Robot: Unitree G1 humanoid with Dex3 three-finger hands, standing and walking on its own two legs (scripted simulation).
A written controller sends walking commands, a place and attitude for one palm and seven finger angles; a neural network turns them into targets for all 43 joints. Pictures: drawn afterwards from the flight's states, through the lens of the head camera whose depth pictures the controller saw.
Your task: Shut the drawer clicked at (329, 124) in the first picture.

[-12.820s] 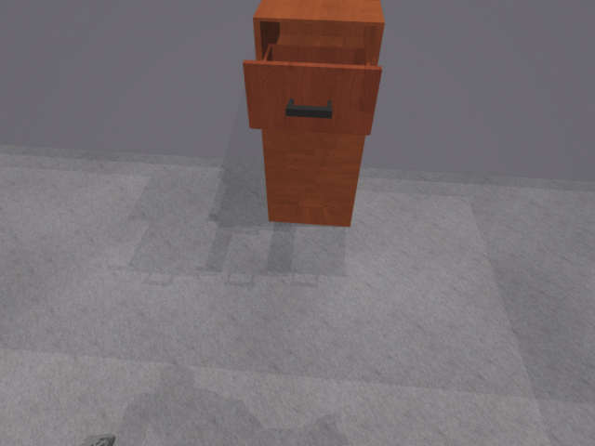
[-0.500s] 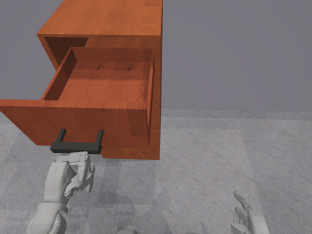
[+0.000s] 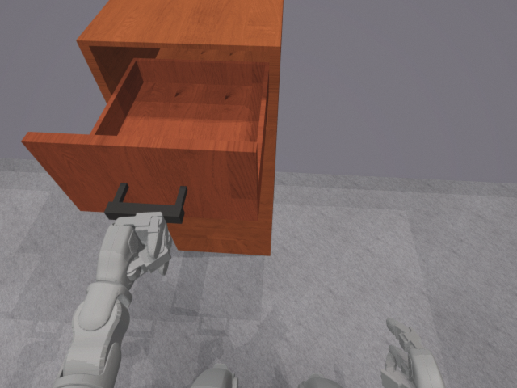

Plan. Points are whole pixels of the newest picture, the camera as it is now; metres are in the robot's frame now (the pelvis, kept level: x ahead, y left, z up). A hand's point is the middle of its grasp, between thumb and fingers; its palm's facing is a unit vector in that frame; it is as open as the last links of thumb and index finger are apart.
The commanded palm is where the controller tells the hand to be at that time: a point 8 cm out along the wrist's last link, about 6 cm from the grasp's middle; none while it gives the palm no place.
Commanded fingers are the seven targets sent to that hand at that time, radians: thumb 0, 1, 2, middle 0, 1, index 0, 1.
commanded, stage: push the drawer shut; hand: left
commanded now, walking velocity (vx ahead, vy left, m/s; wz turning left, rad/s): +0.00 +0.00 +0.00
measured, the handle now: (149, 201) +0.38 +0.19 +0.07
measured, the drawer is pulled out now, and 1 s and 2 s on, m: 0.26 0.12 0.00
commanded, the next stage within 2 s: none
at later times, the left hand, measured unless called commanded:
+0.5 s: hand (175, 209) +0.37 +0.15 +0.06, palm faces -0.05 -1.00 -0.04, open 2.9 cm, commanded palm +0.36 +0.21 +0.07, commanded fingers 0.00 0.90 0.90 -1.40 -1.60 -1.40 -1.60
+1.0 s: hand (183, 178) +0.43 +0.15 +0.06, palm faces -0.03 -1.00 -0.03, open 3.0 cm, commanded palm +0.43 +0.20 +0.07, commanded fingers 0.00 0.90 0.90 -1.40 -1.60 -1.40 -1.60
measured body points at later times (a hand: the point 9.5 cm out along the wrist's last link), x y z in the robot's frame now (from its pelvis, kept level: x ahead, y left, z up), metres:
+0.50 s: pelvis +0.00 +0.01 +0.00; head +0.06 +0.01 +0.45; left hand +0.37 +0.21 +0.06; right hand +0.11 -0.25 -0.10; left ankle +0.03 +0.12 -0.68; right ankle +0.01 -0.10 -0.68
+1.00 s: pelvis +0.00 +0.01 +0.00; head +0.08 +0.01 +0.44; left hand +0.43 +0.20 +0.06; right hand +0.07 -0.25 -0.12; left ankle +0.03 +0.12 -0.68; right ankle +0.01 -0.10 -0.68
